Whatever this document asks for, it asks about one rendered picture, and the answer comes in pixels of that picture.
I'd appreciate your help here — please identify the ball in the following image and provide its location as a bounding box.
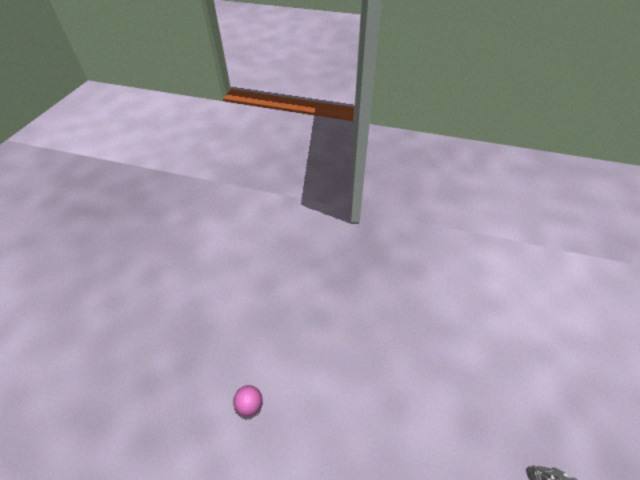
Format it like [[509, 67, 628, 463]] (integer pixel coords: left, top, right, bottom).
[[233, 385, 262, 416]]

